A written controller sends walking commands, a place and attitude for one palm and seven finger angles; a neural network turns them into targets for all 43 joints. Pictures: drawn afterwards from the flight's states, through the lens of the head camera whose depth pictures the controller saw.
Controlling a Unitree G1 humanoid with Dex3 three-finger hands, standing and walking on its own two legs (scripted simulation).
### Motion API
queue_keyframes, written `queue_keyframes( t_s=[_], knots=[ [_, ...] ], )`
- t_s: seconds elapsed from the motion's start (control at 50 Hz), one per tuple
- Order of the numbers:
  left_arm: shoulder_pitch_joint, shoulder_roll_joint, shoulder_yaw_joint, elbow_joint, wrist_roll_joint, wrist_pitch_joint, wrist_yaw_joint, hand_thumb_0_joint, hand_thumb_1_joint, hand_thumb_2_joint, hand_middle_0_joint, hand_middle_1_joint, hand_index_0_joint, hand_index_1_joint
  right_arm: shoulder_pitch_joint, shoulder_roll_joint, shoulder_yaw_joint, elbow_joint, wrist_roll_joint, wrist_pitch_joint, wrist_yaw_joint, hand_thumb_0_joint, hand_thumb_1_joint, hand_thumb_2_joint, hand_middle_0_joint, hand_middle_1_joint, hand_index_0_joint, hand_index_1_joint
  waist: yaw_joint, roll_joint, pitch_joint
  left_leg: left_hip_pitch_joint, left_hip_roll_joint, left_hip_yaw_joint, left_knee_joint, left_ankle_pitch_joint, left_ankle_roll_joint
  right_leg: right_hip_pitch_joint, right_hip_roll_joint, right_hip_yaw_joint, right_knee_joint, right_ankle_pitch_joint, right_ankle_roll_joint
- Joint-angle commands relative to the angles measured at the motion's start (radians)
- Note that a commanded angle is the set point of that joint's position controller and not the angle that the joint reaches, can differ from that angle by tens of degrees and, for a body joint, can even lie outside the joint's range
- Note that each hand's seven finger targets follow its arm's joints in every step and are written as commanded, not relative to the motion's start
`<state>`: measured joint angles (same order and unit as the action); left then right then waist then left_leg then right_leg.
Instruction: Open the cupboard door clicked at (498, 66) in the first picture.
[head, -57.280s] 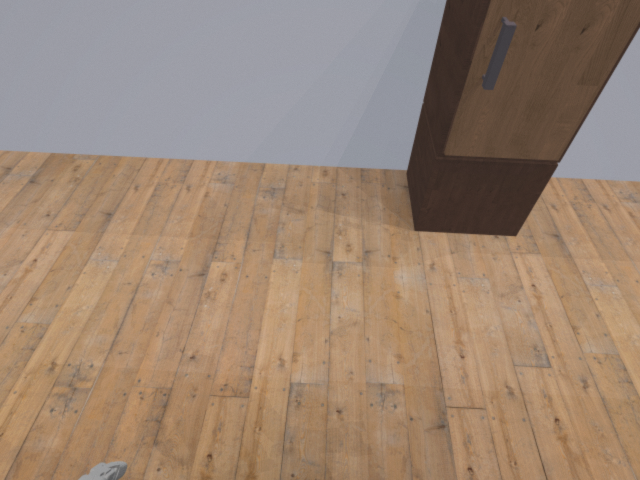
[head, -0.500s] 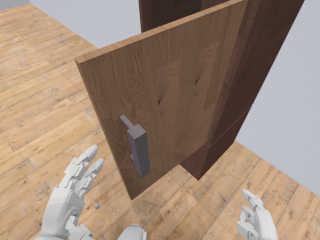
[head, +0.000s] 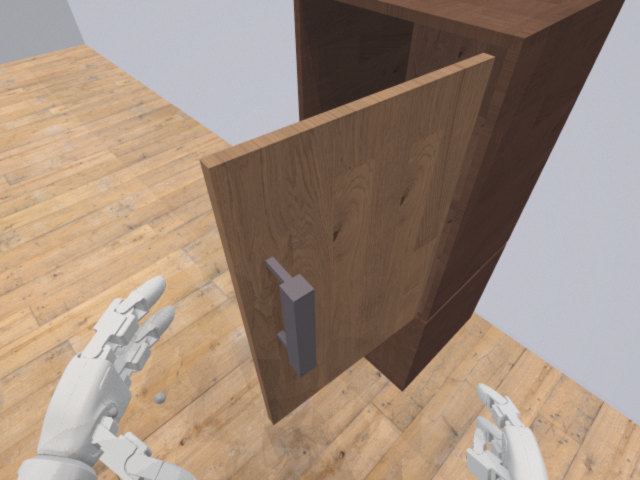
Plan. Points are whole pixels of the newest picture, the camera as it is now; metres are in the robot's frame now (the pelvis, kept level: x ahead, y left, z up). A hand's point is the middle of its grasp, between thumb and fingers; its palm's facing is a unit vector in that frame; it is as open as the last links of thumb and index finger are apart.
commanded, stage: draw the hand back to the body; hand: left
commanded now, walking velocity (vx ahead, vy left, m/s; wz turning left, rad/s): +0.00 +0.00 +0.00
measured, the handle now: (289, 318) +0.30 +0.07 +0.07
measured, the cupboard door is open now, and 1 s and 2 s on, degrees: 84 84 84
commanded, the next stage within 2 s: step back with the hand held close in 1.04 s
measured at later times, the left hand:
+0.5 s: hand (92, 312) +0.22 +0.24 +0.18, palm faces +0.35 -0.85 -0.40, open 11.0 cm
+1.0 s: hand (91, 286) +0.23 +0.24 +0.20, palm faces +0.41 -0.82 -0.41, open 7.5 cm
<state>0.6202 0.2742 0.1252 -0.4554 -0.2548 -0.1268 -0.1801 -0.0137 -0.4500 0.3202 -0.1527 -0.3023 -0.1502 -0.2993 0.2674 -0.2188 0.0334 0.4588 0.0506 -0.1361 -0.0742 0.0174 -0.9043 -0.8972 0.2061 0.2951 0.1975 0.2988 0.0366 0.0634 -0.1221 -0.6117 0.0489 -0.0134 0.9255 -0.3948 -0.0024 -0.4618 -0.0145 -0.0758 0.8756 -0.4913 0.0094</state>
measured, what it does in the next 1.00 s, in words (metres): rises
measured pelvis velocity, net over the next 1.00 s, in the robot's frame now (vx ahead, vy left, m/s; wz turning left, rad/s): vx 0.04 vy -0.02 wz -0.04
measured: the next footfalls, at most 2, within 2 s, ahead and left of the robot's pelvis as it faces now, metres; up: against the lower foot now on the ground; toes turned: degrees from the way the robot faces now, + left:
none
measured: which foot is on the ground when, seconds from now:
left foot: down 0.00-1.00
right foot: down 0.00-1.00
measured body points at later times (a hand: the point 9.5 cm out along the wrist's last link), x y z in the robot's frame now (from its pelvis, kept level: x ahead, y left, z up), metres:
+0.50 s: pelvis +0.03 +0.00 +0.04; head +0.02 -0.01 +0.49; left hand +0.20 +0.28 +0.20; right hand +0.22 -0.22 -0.03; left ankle +0.05 +0.12 -0.69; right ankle -0.02 -0.13 -0.69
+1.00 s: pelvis +0.04 -0.02 +0.05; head +0.02 -0.04 +0.50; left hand +0.21 +0.28 +0.22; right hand +0.22 -0.25 -0.04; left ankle +0.05 +0.12 -0.69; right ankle -0.02 -0.13 -0.69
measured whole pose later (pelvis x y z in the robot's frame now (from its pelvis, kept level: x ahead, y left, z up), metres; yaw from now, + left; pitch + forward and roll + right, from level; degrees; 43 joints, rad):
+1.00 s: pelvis +0.04 -0.02 +0.05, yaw -2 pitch -4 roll +0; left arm 0.49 0.34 0.32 -0.42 -0.07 -0.05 0.11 0.01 0.88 0.89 -0.21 -0.30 -0.21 -0.30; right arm 0.19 -0.23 0.01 0.63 0.00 -0.08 -0.09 0.02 -0.91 -0.90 0.21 0.29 0.20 0.30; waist 0.07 0.05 0.02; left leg -0.13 0.05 0.05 0.43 -0.23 -0.02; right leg -0.02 -0.01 -0.03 0.39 -0.31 0.00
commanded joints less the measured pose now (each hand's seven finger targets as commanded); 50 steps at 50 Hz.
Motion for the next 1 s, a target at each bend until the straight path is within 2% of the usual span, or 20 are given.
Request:
queue_keyframes(
  t_s=[0.0, 0.02, 0.1, 0.18, 0.2, 0.22, 0.3, 0.36, 0.42, 0.44, 0.48, 0.52, 0.54, 0.6, 0.64, 0.7, 0.76, 0.86, 0.88, 0.98],
  knots=[
    [-0.034, 0.129, 0.073, -0.275, 0.140, 0.008, 0.213, 0.000, -0.220, 0.420, -0.160, -0.300, -0.160, -0.300, -0.113, -0.087, -0.024, -0.167, -0.022, -0.043, -0.053, 0.000, -0.900, -0.900, 0.200, 0.300, 0.200, 0.300, 0.008, -0.016, 0.038, 0.217, -0.038, 0.007, -0.231, 0.040, 0.022, -0.060, 0.023, 0.052, -0.317, 0.109, -0.029],
    [0.003, 0.114, 0.067, -0.236, 0.158, 0.024, 0.240, 0.000, -0.185, 0.435, -0.161, -0.300, -0.161, -0.300, -0.116, -0.080, -0.022, -0.155, -0.023, -0.035, -0.055, 0.000, -0.900, -0.900, 0.200, 0.300, 0.200, 0.300, 0.004, -0.026, 0.059, 0.234, -0.032, 0.010, -0.242, 0.046, 0.024, -0.050, 0.019, 0.044, -0.326, 0.106, -0.026],
    [-0.047, 0.163, 0.108, -0.232, 0.196, 0.033, 0.298, 0.000, -0.045, 0.495, -0.166, -0.300, -0.166, -0.300, -0.137, -0.097, -0.021, -0.129, -0.036, -0.028, -0.062, 0.000, -0.900, -0.900, 0.200, 0.300, 0.200, 0.300, 0.007, -0.039, 0.054, 0.315, -0.030, 0.017, -0.303, 0.088, 0.028, 0.028, 0.014, 0.039, -0.384, 0.145, -0.022],
    [-0.060, 0.166, 0.121, -0.248, 0.209, 0.026, 0.318, 0.000, 0.095, 0.555, -0.171, -0.300, -0.171, -0.300, -0.148, -0.098, -0.017, -0.103, -0.044, -0.040, -0.060, 0.000, -0.900, -0.900, 0.200, 0.300, 0.200, 0.300, 0.013, -0.002, 0.037, 0.391, -0.027, 0.016, -0.375, 0.162, 0.027, 0.117, 0.012, 0.026, -0.400, 0.233, -0.022],
    [-0.072, 0.183, 0.139, -0.236, 0.211, 0.026, 0.323, 0.000, 0.130, 0.570, -0.173, -0.300, -0.173, -0.300, -0.154, -0.103, -0.018, -0.092, -0.044, -0.043, -0.059, 0.000, -0.900, -0.900, 0.200, 0.300, 0.200, 0.300, 0.018, -0.024, 0.038, 0.399, -0.027, 0.012, -0.389, 0.177, 0.027, 0.144, 0.013, 0.026, -0.414, 0.246, -0.024],
    [-0.071, 0.164, 0.127, -0.239, 0.210, 0.026, 0.322, 0.000, 0.165, 0.585, -0.174, -0.300, -0.174, -0.300, -0.159, -0.100, -0.018, -0.088, -0.044, -0.044, -0.057, 0.000, -0.900, -0.900, 0.200, 0.300, 0.200, 0.300, 0.013, -0.011, 0.049, 0.420, -0.026, 0.017, -0.401, 0.196, 0.027, 0.149, 0.013, 0.025, -0.419, 0.268, -0.021],
    [-0.102, 0.194, 0.176, -0.214, 0.211, 0.024, 0.327, 0.000, 0.305, 0.645, -0.179, -0.300, -0.179, -0.300, -0.174, -0.107, -0.023, -0.060, -0.046, -0.046, -0.052, 0.000, -0.900, -0.900, 0.200, 0.300, 0.200, 0.300, 0.022, -0.019, 0.062, 0.459, -0.024, 0.022, -0.449, 0.239, 0.024, 0.211, 0.015, 0.024, -0.457, 0.308, -0.022],
    [-0.103, 0.195, 0.203, -0.214, 0.208, 0.020, 0.327, 0.000, 0.410, 0.690, -0.182, -0.300, -0.182, -0.300, -0.172, -0.105, -0.025, -0.046, -0.050, -0.044, -0.042, 0.000, -0.900, -0.900, 0.200, 0.300, 0.200, 0.300, 0.027, 0.007, 0.050, 0.493, -0.021, 0.025, -0.475, 0.320, 0.021, 0.255, 0.014, 0.022, -0.460, 0.377, -0.022],
    [-0.104, 0.200, 0.228, -0.204, 0.202, 0.020, 0.324, 0.000, 0.515, 0.735, -0.186, -0.300, -0.186, -0.300, -0.180, -0.106, -0.031, -0.038, -0.050, -0.035, -0.033, 0.000, -0.900, -0.900, 0.200, 0.300, 0.200, 0.300, 0.030, -0.026, 0.054, 0.510, -0.017, 0.032, -0.491, 0.367, 0.020, 0.285, 0.017, 0.023, -0.475, 0.422, -0.019],
    [-0.127, 0.209, 0.238, -0.220, 0.203, 0.019, 0.322, 0.000, 0.550, 0.750, -0.187, -0.300, -0.187, -0.300, -0.184, -0.109, -0.033, -0.036, -0.050, -0.032, -0.032, 0.000, -0.900, -0.900, 0.200, 0.300, 0.200, 0.300, 0.031, 0.002, 0.046, 0.526, -0.018, 0.036, -0.494, 0.384, 0.020, 0.291, 0.017, 0.026, -0.479, 0.435, -0.019],
    [-0.138, 0.226, 0.268, -0.219, 0.202, 0.017, 0.324, 0.000, 0.620, 0.780, -0.190, -0.300, -0.190, -0.300, -0.180, -0.107, -0.035, -0.029, -0.052, -0.028, -0.026, 0.000, -0.900, -0.900, 0.200, 0.300, 0.200, 0.300, 0.033, 0.004, 0.037, 0.539, -0.017, 0.034, -0.500, 0.428, 0.018, 0.307, 0.018, 0.025, -0.483, 0.463, -0.020],
    [-0.146, 0.231, 0.286, -0.197, 0.196, 0.023, 0.324, 0.000, 0.690, 0.810, -0.192, -0.300, -0.192, -0.300, -0.186, -0.105, -0.037, -0.024, -0.052, -0.019, -0.026, 0.000, -0.900, -0.900, 0.200, 0.300, 0.200, 0.300, 0.035, 0.005, 0.052, 0.547, -0.017, 0.045, -0.502, 0.442, 0.019, 0.314, 0.016, 0.027, -0.494, 0.489, -0.018],
    [-0.163, 0.242, 0.302, -0.196, 0.194, 0.023, 0.324, 0.000, 0.725, 0.825, -0.194, -0.300, -0.194, -0.300, -0.185, -0.108, -0.039, -0.023, -0.053, -0.015, -0.024, 0.000, -0.900, -0.900, 0.200, 0.300, 0.200, 0.300, 0.034, -0.021, 0.043, 0.549, -0.017, 0.044, -0.505, 0.443, 0.019, 0.322, 0.018, 0.026, -0.496, 0.495, -0.017],
    [-0.205, 0.265, 0.335, -0.193, 0.192, 0.017, 0.325, 0.000, 0.830, 0.870, -0.198, -0.300, -0.198, -0.300, -0.191, -0.109, -0.044, -0.012, -0.052, -0.008, -0.024, 0.000, -0.900, -0.900, 0.200, 0.300, 0.200, 0.300, 0.037, 0.019, 0.036, 0.569, -0.021, 0.052, -0.506, 0.452, 0.020, 0.335, 0.016, 0.033, -0.511, 0.509, -0.020],
    [-0.227, 0.267, 0.347, -0.176, 0.186, 0.018, 0.324, 0.000, 0.900, 0.900, -0.200, -0.300, -0.200, -0.300, -0.198, -0.108, -0.046, -0.010, -0.050, -0.002, -0.023, 0.000, -0.900, -0.900, 0.200, 0.300, 0.200, 0.300, 0.035, 0.010, 0.050, 0.574, -0.021, 0.056, -0.512, 0.443, 0.022, 0.324, 0.016, 0.034, -0.518, 0.511, -0.016],
    [-0.193, 0.210, 0.298, -0.117, 0.185, 0.023, 0.312, 0.000, 0.900, 0.900, -0.200, -0.300, -0.200, -0.300, -0.198, -0.110, -0.050, -0.006, -0.050, 0.006, -0.017, 0.000, -0.900, -0.900, 0.200, 0.300, 0.200, 0.300, 0.033, -0.035, 0.073, 0.569, -0.021, 0.059, -0.518, 0.450, 0.025, 0.331, 0.017, 0.030, -0.527, 0.523, -0.013],
    [-0.207, 0.231, 0.308, -0.144, 0.184, 0.020, 0.308, 0.000, 0.900, 0.900, -0.200, -0.300, -0.200, -0.300, -0.207, -0.112, -0.057, -0.012, -0.051, 0.012, -0.017, 0.000, -0.900, -0.900, 0.200, 0.300, 0.200, 0.300, 0.033, -0.052, 0.056, 0.582, -0.025, 0.070, -0.518, 0.437, 0.031, 0.333, 0.016, 0.037, -0.533, 0.536, -0.006],
    [-0.226, 0.271, 0.340, -0.184, 0.186, 0.008, 0.314, 0.000, 0.900, 0.900, -0.200, -0.300, -0.200, -0.300, -0.213, -0.105, -0.055, -0.006, -0.053, 0.005, -0.023, 0.000, -0.900, -0.900, 0.200, 0.300, 0.200, 0.300, 0.039, -0.008, 0.035, 0.598, -0.032, 0.076, -0.510, 0.447, 0.032, 0.342, 0.013, 0.045, -0.540, 0.566, -0.008],
    [-0.218, 0.271, 0.345, -0.173, 0.185, 0.008, 0.314, 0.000, 0.900, 0.900, -0.200, -0.300, -0.200, -0.300, -0.212, -0.103, -0.055, -0.003, -0.054, 0.004, -0.025, 0.000, -0.900, -0.900, 0.200, 0.300, 0.200, 0.300, 0.040, -0.025, 0.041, 0.594, -0.032, 0.077, -0.512, 0.441, 0.032, 0.343, 0.013, 0.043, -0.542, 0.564, -0.006],
    [-0.218, 0.254, 0.331, -0.162, 0.183, 0.004, 0.313, 0.000, 0.900, 0.900, -0.200, -0.300, -0.200, -0.300, -0.214, -0.102, -0.057, 0.003, -0.052, -0.001, -0.025, 0.000, -0.900, -0.900, 0.200, 0.300, 0.200, 0.300, 0.034, -0.012, 0.067, 0.597, -0.031, 0.081, -0.515, 0.426, 0.031, 0.329, 0.014, 0.046, -0.554, 0.551, -0.005]
  ],
)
